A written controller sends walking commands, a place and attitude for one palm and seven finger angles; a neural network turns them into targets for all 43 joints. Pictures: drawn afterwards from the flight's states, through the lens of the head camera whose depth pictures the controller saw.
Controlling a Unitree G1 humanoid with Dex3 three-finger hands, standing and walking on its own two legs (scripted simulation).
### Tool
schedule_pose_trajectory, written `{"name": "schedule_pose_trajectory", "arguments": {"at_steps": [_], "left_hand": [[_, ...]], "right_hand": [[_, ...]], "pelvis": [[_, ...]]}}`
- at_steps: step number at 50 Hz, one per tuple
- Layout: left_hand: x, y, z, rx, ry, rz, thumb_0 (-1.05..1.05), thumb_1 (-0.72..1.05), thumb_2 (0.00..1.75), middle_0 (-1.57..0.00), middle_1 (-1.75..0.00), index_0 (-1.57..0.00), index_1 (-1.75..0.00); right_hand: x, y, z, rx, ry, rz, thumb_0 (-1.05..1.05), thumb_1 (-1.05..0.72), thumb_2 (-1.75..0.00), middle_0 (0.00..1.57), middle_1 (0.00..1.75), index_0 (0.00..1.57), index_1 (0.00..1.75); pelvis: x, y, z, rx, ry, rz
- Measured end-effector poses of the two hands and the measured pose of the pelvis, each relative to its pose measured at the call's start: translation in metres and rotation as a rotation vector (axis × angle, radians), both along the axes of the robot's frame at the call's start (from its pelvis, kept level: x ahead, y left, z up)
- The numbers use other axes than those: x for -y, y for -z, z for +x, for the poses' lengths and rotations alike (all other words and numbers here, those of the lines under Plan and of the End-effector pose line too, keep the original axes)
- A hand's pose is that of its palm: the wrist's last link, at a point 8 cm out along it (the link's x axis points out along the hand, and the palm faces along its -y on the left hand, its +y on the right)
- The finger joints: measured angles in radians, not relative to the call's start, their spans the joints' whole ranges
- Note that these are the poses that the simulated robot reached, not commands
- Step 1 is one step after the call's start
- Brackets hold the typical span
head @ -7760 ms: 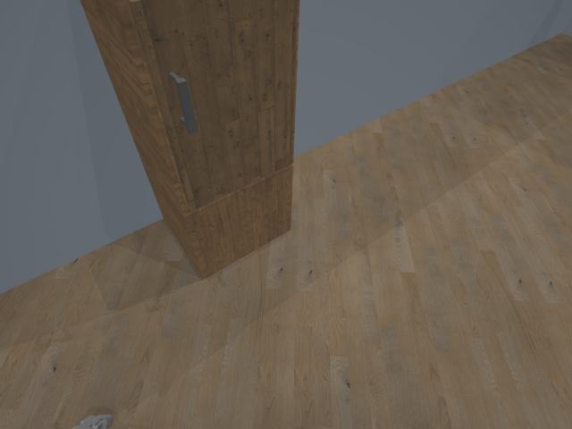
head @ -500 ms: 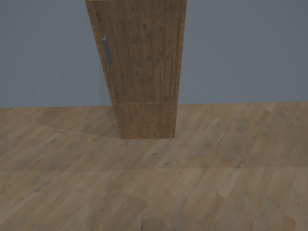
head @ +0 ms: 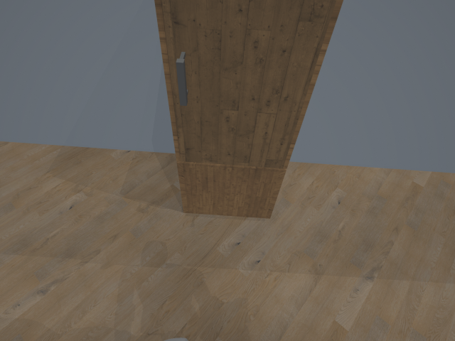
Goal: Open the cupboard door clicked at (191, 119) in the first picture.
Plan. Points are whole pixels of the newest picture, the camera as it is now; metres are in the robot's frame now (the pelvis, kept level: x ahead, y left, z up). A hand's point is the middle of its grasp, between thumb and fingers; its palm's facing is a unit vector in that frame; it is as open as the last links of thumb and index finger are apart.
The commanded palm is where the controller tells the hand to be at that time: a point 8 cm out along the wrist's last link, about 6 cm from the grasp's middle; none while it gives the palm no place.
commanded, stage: take the last steps up to it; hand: left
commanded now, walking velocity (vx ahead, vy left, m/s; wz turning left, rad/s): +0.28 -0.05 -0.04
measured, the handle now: (183, 79) +0.74 +0.20 +0.04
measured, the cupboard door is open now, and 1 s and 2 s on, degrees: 0 0 0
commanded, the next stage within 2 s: come to a stop and stand still in 0.28 s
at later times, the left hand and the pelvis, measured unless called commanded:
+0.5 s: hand (178, 279) +0.26 +0.13 -0.15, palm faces +0.01 -0.98 -0.21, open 7.3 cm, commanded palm none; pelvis +0.17 -0.04 +0.01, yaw -1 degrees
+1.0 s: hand (140, 301) +0.21 +0.20 -0.17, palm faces +0.04 -0.98 -0.21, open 7.4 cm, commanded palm none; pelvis +0.17 +0.00 +0.01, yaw -2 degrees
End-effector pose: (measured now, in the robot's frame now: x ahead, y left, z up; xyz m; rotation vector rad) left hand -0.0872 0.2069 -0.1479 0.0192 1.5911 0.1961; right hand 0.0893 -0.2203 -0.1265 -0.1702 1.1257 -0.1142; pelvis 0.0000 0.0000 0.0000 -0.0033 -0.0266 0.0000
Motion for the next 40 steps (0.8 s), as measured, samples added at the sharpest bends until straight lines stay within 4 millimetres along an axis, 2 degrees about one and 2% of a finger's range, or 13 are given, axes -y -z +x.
{"name": "schedule_pose_trajectory", "arguments": {"at_steps": [5, 9, 14, 19, 22, 25, 30, 35, 38, 40], "left_hand": [[-0.027, -0.014, 0.107, 0.197, 0.062, 0.051, 0.01, 0.91, 0.90, -0.20, -0.30, -0.19, -0.30], [-0.033, -0.026, 0.186, 0.325, 0.100, 0.077, 0.00, 0.91, 0.90, -0.20, -0.30, -0.19, -0.30], [-0.021, -0.035, 0.268, 0.408, 0.164, 0.092, 0.00, 0.91, 0.90, -0.20, -0.30, -0.19, -0.30], [0.006, -0.028, 0.330, 0.447, 0.226, 0.103, 0.00, 0.91, 0.90, -0.20, -0.30, -0.19, -0.30], [0.021, -0.026, 0.342, 0.445, 0.215, 0.094, 0.00, 0.91, 0.90, -0.20, -0.30, -0.19, -0.30], [0.028, -0.028, 0.340, 0.403, 0.175, 0.101, -0.01, 0.92, 0.90, -0.20, -0.30, -0.20, -0.30], [0.016, -0.029, 0.338, 0.338, 0.153, 0.131, -0.02, 0.94, 0.90, -0.20, -0.30, -0.20, -0.30], [-0.003, -0.022, 0.328, 0.291, 0.130, 0.128, -0.01, 0.92, 0.90, -0.20, -0.30, -0.20, -0.30], [-0.018, -0.011, 0.323, 0.279, 0.116, 0.115, 0.00, 0.91, 0.90, -0.20, -0.30, -0.20, -0.30], [-0.029, -0.002, 0.321, 0.276, 0.101, 0.106, 0.00, 0.91, 0.90, -0.20, -0.30, -0.20, -0.30]], "right_hand": [[0.004, -0.010, 0.006, -0.025, 0.060, -0.021, -0.02, -0.95, -0.90, 0.21, 0.30, 0.20, 0.30], [0.005, -0.005, -0.002, -0.113, 0.086, -0.005, -0.02, -0.94, -0.90, 0.20, 0.30, 0.20, 0.30], [0.006, 0.006, -0.014, -0.237, 0.138, 0.038, 0.00, -0.92, -0.90, 0.20, 0.30, 0.20, 0.30], [0.016, 0.025, -0.016, -0.355, 0.187, 0.084, 0.00, -0.91, -0.90, 0.20, 0.30, 0.20, 0.30], [0.025, 0.026, 0.000, -0.396, 0.183, 0.086, 0.00, -0.91, -0.90, 0.20, 0.30, 0.20, 0.30], [0.035, 0.021, 0.030, -0.376, 0.167, 0.066, 0.01, -0.91, -0.90, 0.20, 0.30, 0.20, 0.30], [0.042, 0.016, 0.092, -0.291, 0.131, 0.041, 0.00, -0.91, -0.90, 0.20, 0.30, 0.20, 0.30], [0.041, 0.008, 0.148, -0.177, 0.089, 0.003, 0.00, -0.91, -0.90, 0.20, 0.30, 0.20, 0.30], [0.034, 0.002, 0.173, -0.107, 0.068, -0.030, 0.00, -0.91, -0.90, 0.20, 0.30, 0.20, 0.30], [0.028, 0.000, 0.182, -0.068, 0.052, -0.052, 0.00, -0.91, -0.90, 0.20, 0.30, 0.20, 0.30]], "pelvis": [[-0.007, -0.013, 0.032, -0.012, 0.005, 0.016], [-0.006, -0.017, 0.060, -0.017, 0.007, 0.028], [0.006, -0.015, 0.097, -0.016, 0.014, 0.038], [0.029, -0.001, 0.139, -0.014, 0.026, 0.036], [0.038, 0.000, 0.157, -0.011, 0.021, 0.017], [0.041, -0.007, 0.171, -0.013, 0.020, 0.015], [0.040, -0.012, 0.182, -0.020, 0.015, 0.019], [0.027, -0.010, 0.184, -0.016, 0.016, 0.013], [0.014, -0.005, 0.185, -0.014, 0.013, 0.001], [0.006, 0.001, 0.185, -0.012, 0.010, -0.008]]}}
